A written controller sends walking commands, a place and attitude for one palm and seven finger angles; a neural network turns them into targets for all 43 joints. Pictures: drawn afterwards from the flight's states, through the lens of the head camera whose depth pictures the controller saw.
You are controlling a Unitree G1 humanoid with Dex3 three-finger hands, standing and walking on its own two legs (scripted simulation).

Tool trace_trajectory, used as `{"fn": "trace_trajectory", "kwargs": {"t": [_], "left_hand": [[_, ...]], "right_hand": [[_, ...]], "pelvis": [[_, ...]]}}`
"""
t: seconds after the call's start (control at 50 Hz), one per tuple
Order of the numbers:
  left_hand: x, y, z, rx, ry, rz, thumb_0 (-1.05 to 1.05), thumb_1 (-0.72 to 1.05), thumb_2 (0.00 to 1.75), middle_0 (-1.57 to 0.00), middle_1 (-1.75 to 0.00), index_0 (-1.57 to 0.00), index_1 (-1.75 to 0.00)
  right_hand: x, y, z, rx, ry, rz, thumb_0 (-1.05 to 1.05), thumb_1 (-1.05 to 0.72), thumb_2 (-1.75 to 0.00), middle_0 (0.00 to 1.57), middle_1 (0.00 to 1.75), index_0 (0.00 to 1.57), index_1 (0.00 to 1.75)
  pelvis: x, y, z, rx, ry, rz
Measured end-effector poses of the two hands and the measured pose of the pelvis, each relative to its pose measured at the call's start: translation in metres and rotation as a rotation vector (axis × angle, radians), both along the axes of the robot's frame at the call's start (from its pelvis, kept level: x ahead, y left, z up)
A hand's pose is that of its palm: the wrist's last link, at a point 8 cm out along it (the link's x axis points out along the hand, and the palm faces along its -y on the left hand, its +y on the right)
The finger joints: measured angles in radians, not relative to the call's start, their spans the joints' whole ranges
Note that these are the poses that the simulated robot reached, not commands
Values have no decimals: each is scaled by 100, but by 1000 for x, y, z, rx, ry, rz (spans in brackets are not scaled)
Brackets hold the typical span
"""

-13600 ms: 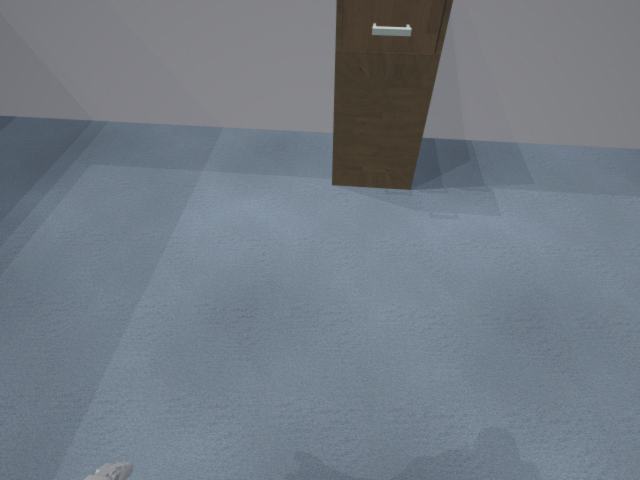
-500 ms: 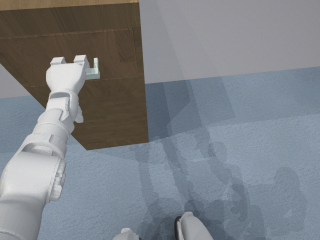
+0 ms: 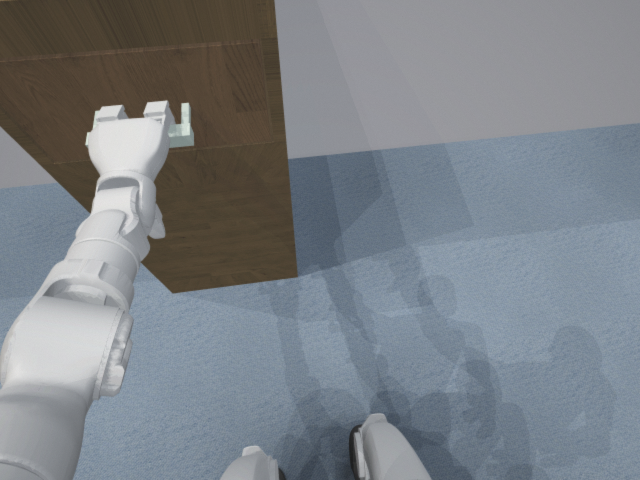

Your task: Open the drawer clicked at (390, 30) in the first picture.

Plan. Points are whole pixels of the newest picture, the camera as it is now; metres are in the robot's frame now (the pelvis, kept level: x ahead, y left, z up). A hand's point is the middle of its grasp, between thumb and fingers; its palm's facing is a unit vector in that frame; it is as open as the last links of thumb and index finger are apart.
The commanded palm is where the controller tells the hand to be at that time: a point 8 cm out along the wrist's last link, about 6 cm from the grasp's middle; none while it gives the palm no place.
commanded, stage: lower the fingers behind the handle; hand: left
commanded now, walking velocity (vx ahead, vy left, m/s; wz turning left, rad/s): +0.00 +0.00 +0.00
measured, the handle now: (142, 126) +0.58 +0.19 +0.03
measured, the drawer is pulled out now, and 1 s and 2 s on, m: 0.00 0.00 0.09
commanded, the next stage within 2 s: close the thumb around the handle in 0.14 s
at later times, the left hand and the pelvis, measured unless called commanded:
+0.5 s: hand (147, 172) +0.52 +0.18 +0.01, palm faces -0.05 +0.00 -1.00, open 12.0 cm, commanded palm +0.50 +0.18 +0.05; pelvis +0.00 +0.00 +0.00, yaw +0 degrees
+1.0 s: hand (147, 172) +0.52 +0.19 +0.01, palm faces -0.04 -0.01 -1.00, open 5.9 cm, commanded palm +0.49 +0.19 +0.05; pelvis +0.01 +0.00 +0.00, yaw -1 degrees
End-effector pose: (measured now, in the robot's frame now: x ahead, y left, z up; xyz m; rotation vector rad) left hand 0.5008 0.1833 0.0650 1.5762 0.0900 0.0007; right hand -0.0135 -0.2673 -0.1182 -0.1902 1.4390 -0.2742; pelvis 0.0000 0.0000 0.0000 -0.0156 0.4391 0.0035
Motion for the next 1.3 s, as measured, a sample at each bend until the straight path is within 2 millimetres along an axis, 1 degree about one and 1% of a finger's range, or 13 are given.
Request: {"fn": "trace_trajectory", "kwargs": {"t": [0.28, 0.38, 0.44, 0.52, 0.78, 0.86, 1.1, 1.2, 1.3], "left_hand": [[-1, 0, 0, -8, -5, -5, 0, -48, 31, -29, -120, -30, -120], [-1, 0, 0, -5, -5, -5, 0, -41, 34, -30, -121, -30, -121], [0, 0, 0, -7, -7, -4, 0, -31, 38, -30, -122, -31, -122], [0, 0, 0, -4, -7, -3, 0, -14, 45, -32, -124, -32, -124], [3, 1, 1, -11, -2, -8, 0, 53, 75, -36, -130, -37, -131], [2, 2, 1, -13, -6, -13, 0, 70, 82, -35, -131, -36, -131], [1, 2, -1, -17, -15, -14, 0, 72, 81, -33, -133, -34, -132], [0, 2, 0, -21, -9, -14, 0, 73, 80, -32, -133, -34, -132], [-7, 2, -1, -32, -12, -20, 0, 74, 78, -30, -134, -33, -131]], "right_hand": [[-3, -5, 2, -13, 2, -3, 0, -91, -90, 20, 30, 20, 30], [-3, -4, 2, -8, 6, -3, 0, -91, -90, 20, 30, 20, 30], [-2, -3, 2, -5, 6, -3, 0, -91, -90, 20, 30, 20, 30], [0, -2, 1, -4, 4, -1, 0, -91, -90, 20, 30, 20, 30], [2, -1, 2, -9, -10, -5, 0, -91, -90, 20, 30, 20, 30], [1, 0, 2, -7, -6, -11, 0, -91, -90, 20, 30, 20, 30], [3, 3, 4, 1, 9, -16, 0, -91, -90, 20, 30, 20, 30], [9, 4, 5, 5, -5, -25, 0, -91, -90, 20, 30, 20, 30], [19, 6, 7, 17, -19, -29, 0, -91, -90, 20, 30, 20, 30]], "pelvis": [[0, -2, 0, 1, 1, -3], [1, -2, 0, 0, 1, -2], [2, -2, 1, 0, 1, -2], [2, -1, 1, 0, 0, -2], [2, 1, 0, 0, 1, -8], [3, 2, 1, -1, 1, -13], [9, 4, 4, -3, -5, -15], [12, 5, 7, -2, -10, -24], [19, 6, 11, -1, -19, -33]]}}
